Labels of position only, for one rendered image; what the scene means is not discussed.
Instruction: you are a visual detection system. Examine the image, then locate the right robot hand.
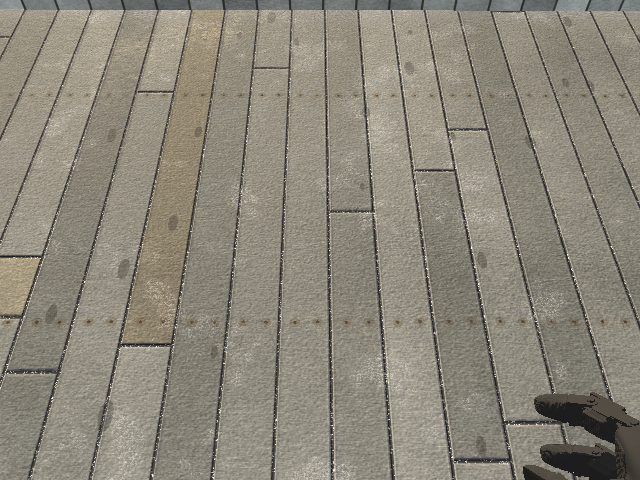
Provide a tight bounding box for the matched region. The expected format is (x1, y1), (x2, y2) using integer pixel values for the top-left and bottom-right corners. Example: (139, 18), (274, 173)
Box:
(523, 392), (640, 480)

